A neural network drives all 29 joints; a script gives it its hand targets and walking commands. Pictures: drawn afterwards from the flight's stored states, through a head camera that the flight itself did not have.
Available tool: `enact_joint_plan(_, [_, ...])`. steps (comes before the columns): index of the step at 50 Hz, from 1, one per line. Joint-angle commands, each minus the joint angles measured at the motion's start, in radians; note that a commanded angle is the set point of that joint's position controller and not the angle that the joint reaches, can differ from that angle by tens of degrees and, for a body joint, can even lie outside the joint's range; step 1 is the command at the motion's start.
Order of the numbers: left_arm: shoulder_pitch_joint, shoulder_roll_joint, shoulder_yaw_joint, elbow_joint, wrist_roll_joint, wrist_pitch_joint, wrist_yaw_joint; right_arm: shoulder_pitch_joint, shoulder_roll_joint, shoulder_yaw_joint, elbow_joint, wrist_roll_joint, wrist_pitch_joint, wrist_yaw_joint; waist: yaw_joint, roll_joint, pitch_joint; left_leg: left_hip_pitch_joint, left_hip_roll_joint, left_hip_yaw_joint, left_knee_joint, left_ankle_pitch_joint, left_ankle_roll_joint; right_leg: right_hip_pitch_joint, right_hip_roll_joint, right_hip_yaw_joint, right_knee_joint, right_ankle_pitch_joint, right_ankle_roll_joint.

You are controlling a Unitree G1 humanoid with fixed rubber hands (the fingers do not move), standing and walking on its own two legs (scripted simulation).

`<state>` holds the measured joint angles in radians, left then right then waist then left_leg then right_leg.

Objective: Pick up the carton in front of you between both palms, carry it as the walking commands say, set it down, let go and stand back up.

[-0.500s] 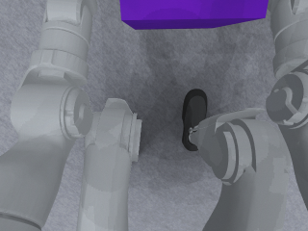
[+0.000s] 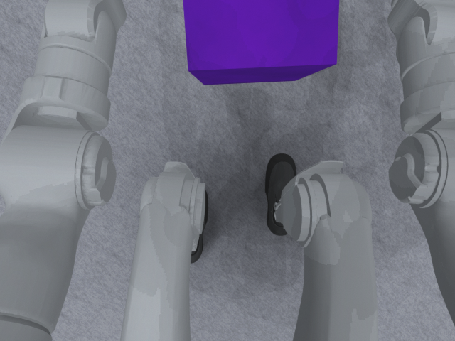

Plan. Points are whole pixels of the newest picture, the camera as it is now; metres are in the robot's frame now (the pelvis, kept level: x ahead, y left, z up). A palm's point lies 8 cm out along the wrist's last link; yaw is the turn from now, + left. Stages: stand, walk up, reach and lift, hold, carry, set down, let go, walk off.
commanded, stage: set down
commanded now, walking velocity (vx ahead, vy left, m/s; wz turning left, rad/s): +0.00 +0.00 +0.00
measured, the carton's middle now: (253, 18) +0.56 -0.05 -0.29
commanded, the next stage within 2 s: let go in 0.76 s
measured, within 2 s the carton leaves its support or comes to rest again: neither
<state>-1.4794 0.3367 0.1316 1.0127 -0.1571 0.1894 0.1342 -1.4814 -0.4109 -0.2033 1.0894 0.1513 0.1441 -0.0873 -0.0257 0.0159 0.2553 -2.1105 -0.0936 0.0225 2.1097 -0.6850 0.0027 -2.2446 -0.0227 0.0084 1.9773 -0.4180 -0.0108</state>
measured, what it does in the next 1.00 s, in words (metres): rises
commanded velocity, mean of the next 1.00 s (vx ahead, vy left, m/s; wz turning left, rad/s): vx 0.00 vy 0.00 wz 0.00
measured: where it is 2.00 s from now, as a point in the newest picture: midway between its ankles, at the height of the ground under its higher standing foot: (235, 222)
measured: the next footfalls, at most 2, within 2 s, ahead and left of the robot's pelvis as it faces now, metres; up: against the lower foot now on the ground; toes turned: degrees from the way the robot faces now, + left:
none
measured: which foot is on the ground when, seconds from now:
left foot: down 0.00-1.00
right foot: down 0.00-1.00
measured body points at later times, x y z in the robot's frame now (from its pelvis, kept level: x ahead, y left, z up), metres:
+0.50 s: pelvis +0.02 -0.01 +0.13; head +0.36 -0.03 +0.42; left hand +0.60 +0.16 +0.02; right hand +0.58 -0.24 +0.02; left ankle +0.08 +0.11 -0.38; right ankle +0.15 -0.12 -0.38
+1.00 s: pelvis +0.06 -0.01 +0.26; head +0.36 -0.03 +0.59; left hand +0.55 +0.17 +0.14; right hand +0.53 -0.25 +0.13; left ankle +0.08 +0.11 -0.38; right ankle +0.15 -0.12 -0.38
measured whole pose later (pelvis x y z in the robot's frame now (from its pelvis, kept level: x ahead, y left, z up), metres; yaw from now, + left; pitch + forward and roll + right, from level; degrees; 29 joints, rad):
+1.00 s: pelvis +0.06 -0.01 +0.26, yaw -1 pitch +43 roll +2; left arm -0.94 0.23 0.28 0.77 0.08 0.17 0.00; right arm -0.93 -0.25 -0.31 0.76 -0.12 0.18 0.02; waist -0.01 0.00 -0.05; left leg -1.40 -0.06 -0.03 1.04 -0.40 -0.01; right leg -1.51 0.00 0.01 0.96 -0.21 -0.02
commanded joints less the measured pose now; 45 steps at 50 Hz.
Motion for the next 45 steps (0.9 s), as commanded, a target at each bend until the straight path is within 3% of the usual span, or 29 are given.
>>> enact_joint_plan(1, [-0.228,0.102,0.058,-0.063,0.042,-0.021,-0.016,-0.232,-0.100,-0.044,-0.075,-0.046,-0.015,0.012,0.002,-0.028,-1.130,0.222,0.022,0.005,-0.338,0.216,-0.021,0.842,0.034,-0.022,-0.095,0.222,0.002])
enact_joint_plan(6, [-0.201,0.095,0.076,-0.084,0.057,-0.029,-0.032,-0.200,-0.093,-0.072,-0.108,-0.083,-0.013,0.017,-0.006,-0.033,-1.201,0.237,0.016,0.012,-0.408,0.246,-0.030,0.918,0.043,-0.023,-0.172,0.265,0.006])
enact_joint_plan(18, [-0.128,0.130,0.092,-0.265,0.058,0.021,-0.050,-0.117,-0.089,-0.070,-0.335,-0.071,0.059,0.024,0.003,-0.045,-1.484,0.392,-0.009,0.039,-0.603,0.384,-0.038,1.262,0.068,-0.013,-0.372,0.460,0.008])
enact_joint_plan(39, [0.045,0.056,0.177,-0.216,0.159,-0.024,-0.123,0.061,0.007,-0.143,-0.294,-0.191,0.026,0.076,0.010,-0.031,-1.290,0.665,0.005,0.007,-1.032,0.480,-0.052,1.454,0.061,0.010,-0.805,0.495,0.023])
enact_joint_plan(45, [0.252,0.026,0.178,-0.272,0.229,-0.023,-0.128,0.268,0.024,-0.144,-0.361,-0.264,0.024,0.094,0.010,-0.032,-1.365,0.853,0.011,-0.004,-1.143,0.586,-0.051,1.622,0.062,0.007,-0.916,0.602,0.011])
